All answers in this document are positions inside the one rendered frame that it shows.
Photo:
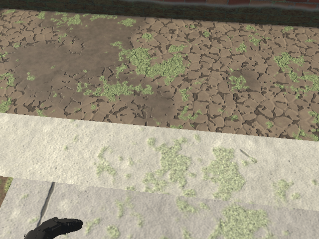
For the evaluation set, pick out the robot left hand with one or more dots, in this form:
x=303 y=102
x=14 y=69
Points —
x=54 y=227

